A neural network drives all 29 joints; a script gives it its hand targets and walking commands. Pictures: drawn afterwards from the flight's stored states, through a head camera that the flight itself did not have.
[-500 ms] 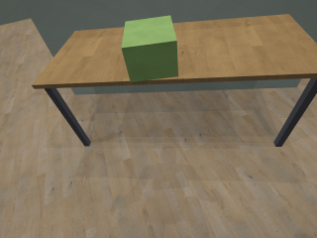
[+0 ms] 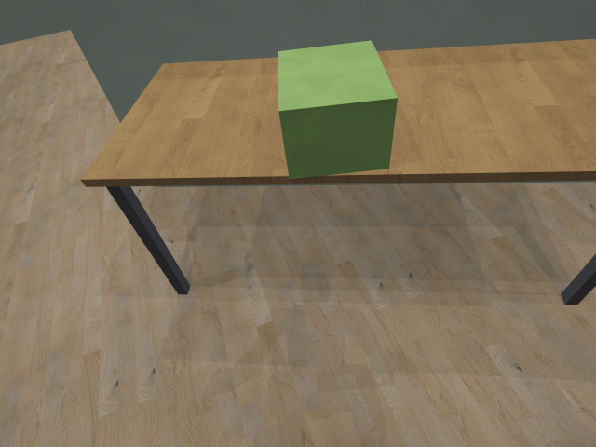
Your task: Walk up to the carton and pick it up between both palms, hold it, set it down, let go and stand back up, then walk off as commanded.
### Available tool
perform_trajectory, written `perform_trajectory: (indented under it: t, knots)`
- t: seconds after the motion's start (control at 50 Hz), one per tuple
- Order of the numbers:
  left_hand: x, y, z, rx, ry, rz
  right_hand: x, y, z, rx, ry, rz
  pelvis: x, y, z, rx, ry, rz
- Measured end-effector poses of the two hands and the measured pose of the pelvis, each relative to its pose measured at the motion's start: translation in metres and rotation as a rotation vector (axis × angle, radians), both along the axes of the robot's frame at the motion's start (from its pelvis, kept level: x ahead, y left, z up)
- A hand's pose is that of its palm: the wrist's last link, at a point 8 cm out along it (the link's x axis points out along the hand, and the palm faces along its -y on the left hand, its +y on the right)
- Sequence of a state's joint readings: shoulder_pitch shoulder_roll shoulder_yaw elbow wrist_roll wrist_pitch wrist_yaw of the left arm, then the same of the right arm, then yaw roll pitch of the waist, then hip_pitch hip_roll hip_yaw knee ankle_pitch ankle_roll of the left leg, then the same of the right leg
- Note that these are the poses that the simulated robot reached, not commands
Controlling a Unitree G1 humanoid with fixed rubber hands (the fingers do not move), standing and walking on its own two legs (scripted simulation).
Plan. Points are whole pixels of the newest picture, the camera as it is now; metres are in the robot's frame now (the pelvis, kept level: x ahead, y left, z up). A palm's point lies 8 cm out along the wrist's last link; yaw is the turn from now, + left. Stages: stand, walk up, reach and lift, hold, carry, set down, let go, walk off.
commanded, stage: walk up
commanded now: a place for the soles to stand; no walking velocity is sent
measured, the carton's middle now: (331, 108) +0.87 -0.09 -0.02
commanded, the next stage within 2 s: none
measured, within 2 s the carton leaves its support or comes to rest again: neither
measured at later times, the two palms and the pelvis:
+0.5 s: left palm out of the picture +0.11 +0.41 -0.10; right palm out of the picture +0.15 -0.23 -0.11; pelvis +0.07 +0.08 -0.01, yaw -3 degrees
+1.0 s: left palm out of the picture +0.13 +0.41 -0.09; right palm (491, 440) +0.16 -0.23 -0.11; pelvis +0.07 +0.08 -0.01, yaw -3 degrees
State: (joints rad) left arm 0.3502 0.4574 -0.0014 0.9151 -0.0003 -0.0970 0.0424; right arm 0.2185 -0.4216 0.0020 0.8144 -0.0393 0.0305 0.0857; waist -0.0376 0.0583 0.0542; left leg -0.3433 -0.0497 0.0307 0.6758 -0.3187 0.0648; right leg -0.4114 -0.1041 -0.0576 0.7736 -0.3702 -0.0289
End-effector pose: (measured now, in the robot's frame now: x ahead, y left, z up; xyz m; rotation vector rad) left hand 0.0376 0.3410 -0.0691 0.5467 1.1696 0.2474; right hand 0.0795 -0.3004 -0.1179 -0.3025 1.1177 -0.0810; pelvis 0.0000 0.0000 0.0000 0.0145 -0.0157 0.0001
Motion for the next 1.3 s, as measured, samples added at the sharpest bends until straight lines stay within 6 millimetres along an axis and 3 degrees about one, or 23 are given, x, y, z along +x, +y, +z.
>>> perform_trajectory:
  t: [0.08,0.18,0.3,0.44,0.66,1.04,1.12,1.2,1.3]
  knots:
    - [0.011,0.01,0.005,0.024,-0.017,0.015,0.018,0.013,-0.011,0.013,0.029,0.012,0.015,0.009,-0.002,-0.007,0.012,-0.005]
    - [0.011,0.038,0.01,0.048,0.002,0.06,0.046,0.044,-0.014,0.019,0.035,0.049,0.03,0.034,-0.002,-0.013,0.031,-0.006]
    - [0.027,0.072,-0.021,0.006,0.033,0.076,0.063,0.074,-0.016,-0.027,0.004,0.027,0.047,0.072,-0.017,-0.027,0.002,-0.004]
    - [0.06,0.075,-0.028,-0.066,0.044,0.026,0.07,0.075,0.01,-0.095,-0.028,-0.025,0.064,0.084,-0.007,-0.018,-0.001,-0.029]
    - [0.087,0.074,-0.025,-0.076,0.023,-0.01,0.071,0.078,0.006,-0.078,-0.031,-0.07,0.071,0.088,-0.006,-0.016,0.019,-0.053]
    - [0.092,0.067,-0.023,-0.105,0.008,-0.009,0.083,0.074,0.012,-0.071,-0.084,-0.048,0.069,0.083,-0.004,-0.01,0.014,-0.058]
    - [0.111,0.054,-0.014,-0.13,0.006,-0.041,0.073,0.063,0.022,-0.067,-0.097,-0.063,0.08,0.073,0.005,-0.008,-0.005,-0.066]
    - [0.142,0.03,-0.006,-0.154,-0.01,-0.092,0.058,0.04,0.029,-0.076,-0.07,-0.103,0.096,0.053,0.013,-0.007,-0.021,-0.082]
    - [0.177,-0.007,-0.011,-0.151,-0.042,-0.136,0.061,0.004,0.014,-0.076,-0.03,-0.12,0.117,0.019,0.002,0.017,-0.01,-0.104]
